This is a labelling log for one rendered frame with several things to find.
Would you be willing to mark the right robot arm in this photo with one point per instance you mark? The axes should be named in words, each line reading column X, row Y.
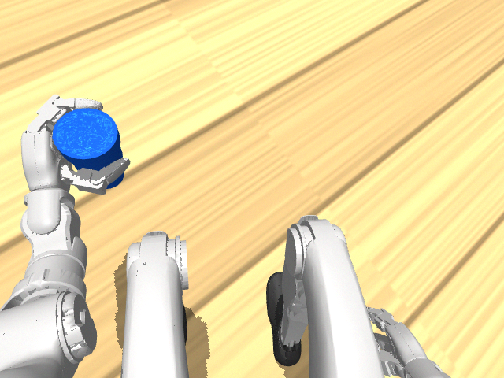
column 423, row 368

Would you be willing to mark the right robot foot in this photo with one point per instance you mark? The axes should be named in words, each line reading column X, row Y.
column 285, row 355

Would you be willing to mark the cup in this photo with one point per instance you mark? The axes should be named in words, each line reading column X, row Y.
column 89, row 139

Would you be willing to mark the left robot arm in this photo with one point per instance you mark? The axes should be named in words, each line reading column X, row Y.
column 45, row 326

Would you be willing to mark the right robot hand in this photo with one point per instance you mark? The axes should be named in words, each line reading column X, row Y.
column 399, row 347

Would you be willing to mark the left robot hand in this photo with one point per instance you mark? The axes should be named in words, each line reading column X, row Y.
column 44, row 165

